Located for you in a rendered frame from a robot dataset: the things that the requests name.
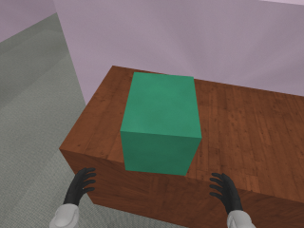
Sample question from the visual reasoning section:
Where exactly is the right robot forearm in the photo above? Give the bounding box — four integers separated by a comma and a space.
226, 210, 256, 228

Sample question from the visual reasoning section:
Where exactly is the carton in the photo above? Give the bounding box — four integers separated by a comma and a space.
120, 71, 202, 176

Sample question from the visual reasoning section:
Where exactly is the pedestal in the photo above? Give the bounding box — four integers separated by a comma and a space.
59, 66, 304, 228

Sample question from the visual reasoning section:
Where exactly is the robot right hand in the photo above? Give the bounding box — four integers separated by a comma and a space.
209, 173, 243, 215

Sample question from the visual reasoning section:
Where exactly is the robot left hand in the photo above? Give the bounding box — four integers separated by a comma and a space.
63, 167, 97, 206

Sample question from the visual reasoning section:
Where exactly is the left robot forearm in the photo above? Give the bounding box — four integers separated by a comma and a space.
49, 203, 80, 228

